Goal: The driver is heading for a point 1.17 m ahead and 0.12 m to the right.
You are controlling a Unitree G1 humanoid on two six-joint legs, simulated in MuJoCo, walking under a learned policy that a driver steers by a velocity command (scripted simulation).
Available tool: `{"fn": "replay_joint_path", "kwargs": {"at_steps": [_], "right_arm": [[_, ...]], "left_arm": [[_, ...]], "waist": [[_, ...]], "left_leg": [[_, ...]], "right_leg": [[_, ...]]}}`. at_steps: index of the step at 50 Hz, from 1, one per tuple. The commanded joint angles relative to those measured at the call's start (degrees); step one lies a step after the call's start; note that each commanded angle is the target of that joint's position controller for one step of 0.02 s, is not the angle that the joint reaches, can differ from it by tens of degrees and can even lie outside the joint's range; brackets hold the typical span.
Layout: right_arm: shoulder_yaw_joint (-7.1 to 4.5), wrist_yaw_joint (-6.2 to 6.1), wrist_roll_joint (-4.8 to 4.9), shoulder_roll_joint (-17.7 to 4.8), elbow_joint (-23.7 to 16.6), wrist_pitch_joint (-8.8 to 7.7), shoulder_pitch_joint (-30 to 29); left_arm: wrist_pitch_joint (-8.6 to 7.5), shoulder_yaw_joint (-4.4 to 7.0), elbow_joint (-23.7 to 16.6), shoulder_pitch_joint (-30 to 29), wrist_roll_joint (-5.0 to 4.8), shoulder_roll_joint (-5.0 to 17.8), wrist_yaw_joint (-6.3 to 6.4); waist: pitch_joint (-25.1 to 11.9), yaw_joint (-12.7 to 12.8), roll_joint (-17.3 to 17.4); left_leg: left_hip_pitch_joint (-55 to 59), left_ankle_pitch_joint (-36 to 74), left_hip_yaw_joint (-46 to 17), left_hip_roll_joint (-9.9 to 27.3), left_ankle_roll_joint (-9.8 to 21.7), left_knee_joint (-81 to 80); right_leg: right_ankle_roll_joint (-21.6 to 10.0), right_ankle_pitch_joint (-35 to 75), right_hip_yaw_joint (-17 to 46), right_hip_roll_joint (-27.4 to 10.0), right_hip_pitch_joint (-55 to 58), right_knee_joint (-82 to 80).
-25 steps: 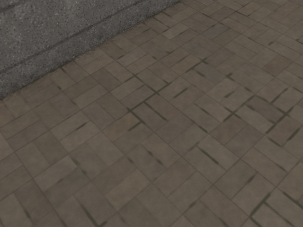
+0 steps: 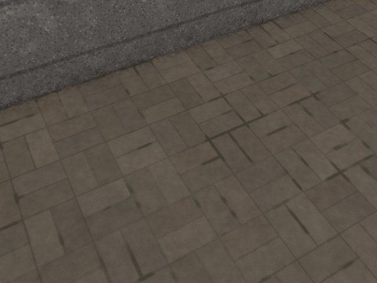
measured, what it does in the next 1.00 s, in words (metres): steps to the right: right foot, then left foot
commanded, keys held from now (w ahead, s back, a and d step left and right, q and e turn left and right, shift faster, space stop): q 0.14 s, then no key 0.02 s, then e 0.36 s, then w+e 0.42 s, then w+q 0.06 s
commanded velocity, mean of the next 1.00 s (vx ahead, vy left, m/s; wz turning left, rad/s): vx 0.14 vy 0.00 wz -0.14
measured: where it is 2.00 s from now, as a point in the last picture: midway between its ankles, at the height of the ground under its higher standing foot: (245, 236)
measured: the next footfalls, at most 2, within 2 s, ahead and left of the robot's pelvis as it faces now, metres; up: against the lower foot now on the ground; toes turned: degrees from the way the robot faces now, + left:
right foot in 0.14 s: +0.06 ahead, -0.12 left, +0.00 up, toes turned +10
left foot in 0.50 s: -0.01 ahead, +0.07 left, +0.00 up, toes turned -2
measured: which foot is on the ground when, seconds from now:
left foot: down 0.00-0.14, up 0.16-0.48, down 0.50-0.92, up 0.94-1.00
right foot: up 0.00-0.12, down 0.14-0.52, up 0.54-0.90, down 0.92-1.00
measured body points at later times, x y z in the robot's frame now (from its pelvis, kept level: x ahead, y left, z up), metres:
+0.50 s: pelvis +0.00 -0.03 +0.00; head +0.03 -0.04 +0.45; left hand +0.05 +0.24 -0.13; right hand +0.15 -0.29 -0.12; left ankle -0.05 +0.07 -0.74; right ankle +0.02 -0.13 -0.74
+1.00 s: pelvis +0.08 -0.11 -0.01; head +0.11 -0.13 +0.43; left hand +0.32 +0.11 -0.10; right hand +0.03 -0.38 -0.16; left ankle -0.01 +0.06 -0.68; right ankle +0.09 -0.18 -0.74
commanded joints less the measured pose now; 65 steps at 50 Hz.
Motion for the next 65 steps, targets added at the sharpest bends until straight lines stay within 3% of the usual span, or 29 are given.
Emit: {"fn": "replay_joint_path", "kwargs": {"at_steps": [1,6,7,8,9,11,14,16,19,21,24,25,26,27,28,30,33,41,43,45,46,47,48,49,51,53,55,59,65], "right_arm": [[-2.69,0.10,-0.35,-9.57,-3.23,-0.12,0.98],[-2.65,0.43,0.66,-8.76,-4.35,0.37,-4.53],[-1.85,0.33,1.04,-5.64,-4.79,0.15,-2.68],[-1.41,-0.04,1.13,-3.39,-5.43,-0.24,-0.01],[-2.43,-0.38,-1.06,-8.27,-4.59,-0.31,-1.49],[-2.28,0.06,-0.70,-7.17,-2.47,0.00,0.02],[-0.67,0.59,-0.29,-3.88,-0.58,0.76,1.01],[0.37,0.13,-0.19,-2.96,-0.74,1.01,-2.21],[0.44,-1.31,1.04,-4.45,-1.26,0.76,-5.72],[0.52,-1.93,1.79,-4.78,-1.05,0.15,-5.00],[0.80,-2.69,1.34,-4.31,0.28,-1.13,-0.99],[0.37,-3.04,0.56,-6.24,0.30,-1.63,-0.18],[-0.30,-3.40,-0.44,-10.19,-0.44,-1.84,-0.46],[-0.95,-2.81,-0.63,-12.10,0.04,-1.42,-1.55],[-0.30,-2.28,-0.78,-8.73,-0.44,-1.73,-1.02],[1.03,-2.01,-0.83,-4.83,-1.22,-2.12,-3.90],[0.61,-2.04,-0.76,-6.39,-0.14,-3.58,-1.14],[-0.66,-0.46,-1.01,-9.03,2.49,-6.15,3.73],[-1.12,-0.15,-0.83,-10.18,2.96,-6.06,4.33],[-1.27,0.02,-0.03,-10.92,3.12,-5.68,3.03],[-0.74,0.10,0.10,-9.77,3.02,-5.60,3.18],[0.36,0.41,0.13,-6.87,0.59,-5.50,2.36],[1.63,1.18,-1.12,-2.24,-3.12,-5.91,-0.06],[0.79,1.44,-1.59,-6.04,-1.84,-5.68,-2.21],[0.91,2.43,0.09,-5.73,0.25,-6.20,0.12],[1.13,2.80,-0.84,-5.22,3.46,-4.89,4.72],[0.96,3.22,-0.55,-4.93,4.34,-3.87,4.97],[0.83,3.32,0.33,-3.57,3.26,-3.46,-1.51],[2.46,3.83,-0.78,-0.38,0.32,-4.16,-11.42]], "left_arm": [[-1.25,0.85,-4.52,-0.30,-0.42,4.63,0.44],[-2.97,0.83,-3.50,7.90,-0.64,5.08,1.41],[-3.25,1.69,-3.83,7.59,0.23,9.38,1.98],[-2.90,2.50,-6.17,3.37,0.54,14.56,1.89],[-2.63,2.52,-5.63,4.16,1.40,13.21,1.33],[-3.03,0.56,-5.87,-0.24,0.61,6.08,0.35],[-4.00,-0.83,-4.74,-0.04,0.56,3.15,0.00],[-4.10,-0.50,-3.01,2.74,0.19,4.76,-0.34],[-3.12,1.87,-1.11,8.62,0.24,10.57,-0.85],[-2.63,2.58,-0.77,8.94,0.00,11.02,-1.11],[-1.93,2.98,-1.49,4.84,-0.80,9.87,-1.28],[-2.04,2.72,-2.09,4.45,-1.09,8.38,-1.36],[-2.17,1.94,-3.50,4.38,-1.74,5.03,-1.56],[-1.68,2.22,-3.71,4.34,-1.21,5.64,-1.11],[-1.18,3.00,-2.85,4.05,0.51,8.47,-0.92],[-0.65,3.47,-1.53,4.65,1.03,8.10,-2.17],[-0.81,3.07,-2.34,1.74,1.04,6.69,-4.81],[-1.54,1.87,-7.19,-6.87,0.85,4.61,-6.96],[-1.79,1.86,-7.87,-6.51,0.88,5.03,-6.83],[-2.37,2.19,-6.38,0.10,1.35,5.23,-6.21],[-3.00,3.25,-3.32,8.58,1.82,7.02,-5.47],[-3.48,5.19,-1.51,18.98,2.21,12.95,-4.29],[-4.02,5.41,-2.38,20.25,0.97,17.55,-3.80],[-3.84,4.55,-1.59,18.14,0.21,14.00,-3.37],[-4.35,2.67,-2.38,10.86,0.56,8.56,-2.95],[-5.82,1.66,-2.53,7.66,0.35,6.44,-2.56],[-7.16,1.62,-1.03,9.30,0.21,6.65,-2.56],[-7.93,1.36,1.62,13.21,0.43,5.94,-2.30],[-8.71,0.08,4.95,15.41,0.11,3.47,-1.08]], "waist": [[-6.81,-0.23,8.33],[-6.33,4.38,7.34],[-6.05,2.87,-1.12],[-5.29,1.08,-12.34],[-4.19,2.22,-8.44],[-2.00,-0.83,-4.04],[-3.89,-0.66,-8.11],[-3.87,0.85,-9.40],[-4.34,3.93,-11.06],[-5.11,3.43,-10.82],[-7.19,0.47,-8.11],[-8.52,0.51,-4.99],[-8.37,0.77,5.04],[-5.83,0.10,15.82],[-3.64,-0.34,10.54],[0.59,1.46,6.58],[2.68,-0.19,8.48],[3.06,-2.29,8.40],[2.58,-1.64,8.67],[-0.20,2.57,6.52],[-5.41,6.06,1.79],[-12.65,10.76,-9.34],[-13.51,9.58,-17.85],[-8.19,9.49,-7.72],[-1.85,4.01,-2.40],[-1.88,1.28,-4.48],[-1.57,0.70,-3.55],[1.82,2.37,-3.09],[4.00,4.02,-2.40]], "left_leg": [[7.20,7.01,-18.58,14.25,8.53,-6.26],[-0.24,2.25,-20.46,10.00,2.49,-2.35],[-6.12,-11.11,-14.70,4.86,-1.16,4.84],[-14.97,-22.95,-0.71,-5.03,-3.73,17.28],[-12.57,-24.14,0.22,-1.39,-4.49,28.18],[-8.09,-17.76,-1.44,-0.49,-4.72,34.68],[-4.15,-14.99,-0.15,0.23,-6.24,29.01],[-2.91,-16.01,5.79,3.18,-7.36,18.13],[-3.07,-17.91,7.48,2.02,-6.77,10.75],[-2.18,-15.95,7.22,2.19,-5.75,6.16],[9.26,-4.53,6.65,3.82,-3.47,-6.45],[16.51,-2.05,3.86,8.08,-2.22,-7.24],[20.95,4.35,-5.92,18.53,1.86,-9.27],[17.03,11.35,-11.83,27.34,8.97,-10.35],[15.48,5.93,-12.20,28.95,11.56,-12.38],[12.89,-14.16,-7.07,23.15,8.22,-15.97],[16.86,-14.46,-2.38,20.46,6.82,-18.15],[14.06,-7.14,7.22,22.59,5.59,-15.97],[12.60,-2.89,8.73,23.27,5.01,-13.44],[8.92,9.64,12.99,22.62,3.51,-3.54],[4.89,16.82,17.46,19.77,1.86,9.48],[-8.40,7.23,21.91,15.04,-1.75,30.26],[-25.34,-24.23,15.35,6.76,-3.28,42.05],[-28.16,-19.61,8.31,10.47,-2.12,46.22],[-22.26,-9.60,8.23,14.29,-1.21,40.81],[-16.49,-5.46,9.27,14.85,-2.01,38.59],[-16.97,-3.05,9.12,13.72,-2.17,39.32],[-24.28,2.23,6.06,10.43,-2.08,35.47],[-22.85,9.26,12.99,8.49,-1.32,18.14]], "right_leg": [[-0.76,-0.72,-0.99,1.83,0.28,-4.00],[-3.73,7.30,-0.42,2.11,16.69,-27.85],[-6.14,3.43,9.43,-7.78,21.03,-35.53],[-11.95,4.98,25.98,-22.25,21.76,-38.78],[-16.66,13.25,25.37,-23.39,13.71,-36.26],[-14.83,20.05,15.14,-15.44,9.44,-34.22],[-12.49,30.18,8.05,-9.43,12.97,-32.07],[-12.35,33.50,8.95,-8.49,17.49,-30.44],[-13.62,40.49,14.38,-9.71,22.76,-26.75],[-13.65,43.09,17.43,-10.36,24.25,-25.79],[-10.69,39.25,17.98,-8.25,17.90,-22.90],[-8.44,31.13,16.63,-6.34,10.85,-20.73],[-5.64,16.93,10.44,-0.99,1.68,-12.69],[-5.21,-7.52,-1.15,5.89,-3.39,-3.56],[-5.19,-10.09,-1.23,2.29,-6.49,7.28],[-4.88,-2.53,-0.14,-0.14,-9.19,11.47],[-2.92,2.68,-1.98,-0.74,-13.70,9.47],[-4.26,4.09,-7.58,-2.71,-5.40,-7.11],[-6.13,3.03,-10.11,-1.46,-0.84,-10.27],[-8.41,4.85,-12.08,1.75,10.24,-15.87],[-9.83,5.52,-11.18,3.86,21.85,-18.78],[-14.02,-9.48,7.51,-7.54,36.09,-25.93],[-18.69,-16.27,37.86,-22.03,40.29,-37.51],[-19.14,-12.18,33.32,-21.93,35.61,-37.15],[-15.44,5.29,17.84,-16.54,24.27,-36.67],[-12.81,17.08,8.35,-12.13,20.42,-38.99],[-12.08,26.27,3.94,-11.48,20.54,-39.82],[-9.26,32.93,-3.35,-10.81,23.00,-41.47],[-8.14,44.91,-10.32,-10.92,26.56,-42.08]]}}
